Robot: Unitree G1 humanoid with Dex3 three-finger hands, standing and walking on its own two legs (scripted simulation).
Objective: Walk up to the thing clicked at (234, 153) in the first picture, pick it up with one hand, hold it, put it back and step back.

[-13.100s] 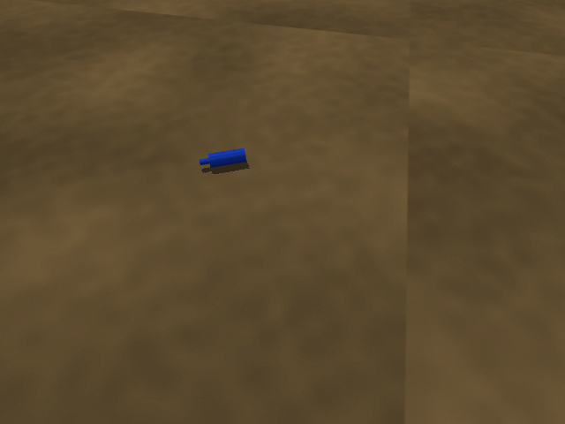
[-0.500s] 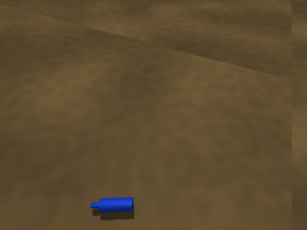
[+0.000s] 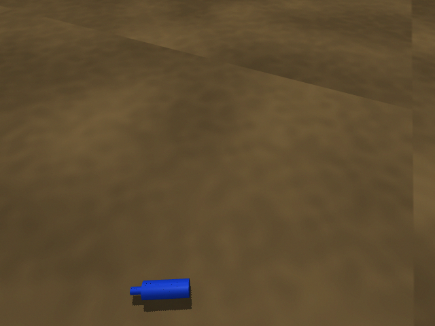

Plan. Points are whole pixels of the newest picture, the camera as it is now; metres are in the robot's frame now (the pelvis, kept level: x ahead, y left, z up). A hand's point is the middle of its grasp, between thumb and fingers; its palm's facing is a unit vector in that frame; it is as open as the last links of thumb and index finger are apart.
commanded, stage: walk up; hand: left
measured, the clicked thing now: (160, 289) +0.42 +0.26 -0.74
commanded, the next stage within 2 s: stand in 0.02 s
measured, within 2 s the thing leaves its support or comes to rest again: neither
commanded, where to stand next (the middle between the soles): +0.04 -0.01 m, yaw +1 degrees
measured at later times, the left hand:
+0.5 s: hand out of the picture +0.07 +0.25 -0.16, palm faces -0.03 -0.94 -0.34, open 7.4 cm
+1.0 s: hand out of the picture +0.05 +0.26 -0.16, palm faces -0.03 -0.94 -0.33, open 7.4 cm
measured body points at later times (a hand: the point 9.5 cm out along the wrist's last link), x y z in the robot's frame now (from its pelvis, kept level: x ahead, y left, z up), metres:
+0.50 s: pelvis -0.01 +0.00 +0.00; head +0.00 +0.01 +0.45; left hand +0.07 +0.30 -0.13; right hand +0.07 -0.30 -0.13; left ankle +0.00 +0.11 -0.75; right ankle -0.02 -0.12 -0.75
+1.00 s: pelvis -0.01 +0.01 +0.00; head -0.01 +0.01 +0.45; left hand +0.05 +0.31 -0.13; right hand +0.06 -0.30 -0.13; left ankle +0.00 +0.11 -0.75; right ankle -0.02 -0.12 -0.75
